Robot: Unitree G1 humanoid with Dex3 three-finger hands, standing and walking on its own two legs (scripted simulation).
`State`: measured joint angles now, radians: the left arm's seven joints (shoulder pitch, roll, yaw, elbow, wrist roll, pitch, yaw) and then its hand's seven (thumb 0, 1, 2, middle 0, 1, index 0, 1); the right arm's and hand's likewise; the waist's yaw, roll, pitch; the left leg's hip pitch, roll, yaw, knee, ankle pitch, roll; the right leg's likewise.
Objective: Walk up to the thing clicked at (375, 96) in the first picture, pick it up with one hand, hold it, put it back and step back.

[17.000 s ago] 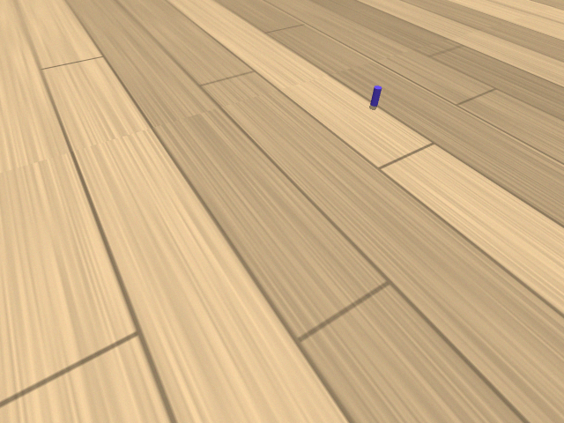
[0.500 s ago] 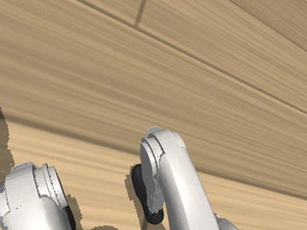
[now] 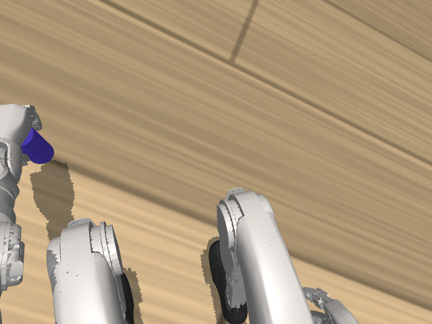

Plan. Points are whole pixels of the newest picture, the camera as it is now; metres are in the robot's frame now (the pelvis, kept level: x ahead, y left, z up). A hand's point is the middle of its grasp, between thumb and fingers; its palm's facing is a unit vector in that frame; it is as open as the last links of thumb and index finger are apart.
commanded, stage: settle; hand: left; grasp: from above
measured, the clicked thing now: (30, 144) +0.49 +0.28 -0.21
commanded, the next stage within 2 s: lift in 0.28 s
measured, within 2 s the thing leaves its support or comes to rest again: neither
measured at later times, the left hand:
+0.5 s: hand out of the picture +0.46 +0.29 -0.11, palm faces -0.44 -0.04 -0.89, open 8.1 cm
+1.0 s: hand out of the picture +0.41 +0.29 +0.01, palm faces -0.45 -0.09 -0.89, open 8.1 cm
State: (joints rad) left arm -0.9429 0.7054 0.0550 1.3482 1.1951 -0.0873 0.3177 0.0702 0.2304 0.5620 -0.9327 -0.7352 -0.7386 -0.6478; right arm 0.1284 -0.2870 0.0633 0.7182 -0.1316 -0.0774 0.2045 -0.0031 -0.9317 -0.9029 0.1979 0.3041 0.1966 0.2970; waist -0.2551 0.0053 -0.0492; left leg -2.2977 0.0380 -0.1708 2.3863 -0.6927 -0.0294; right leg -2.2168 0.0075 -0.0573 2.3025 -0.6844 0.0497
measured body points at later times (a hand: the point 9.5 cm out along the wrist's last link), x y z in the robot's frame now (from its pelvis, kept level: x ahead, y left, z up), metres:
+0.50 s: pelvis -0.01 +0.00 +0.03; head +0.21 +0.06 +0.41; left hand +0.48 +0.29 -0.06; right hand +0.03 -0.27 -0.08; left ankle +0.07 +0.14 -0.30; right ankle +0.10 -0.13 -0.30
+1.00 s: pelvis -0.01 +0.00 +0.12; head +0.18 +0.06 +0.53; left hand +0.43 +0.30 +0.06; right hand +0.10 -0.26 +0.00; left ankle +0.07 +0.14 -0.30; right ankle +0.10 -0.13 -0.30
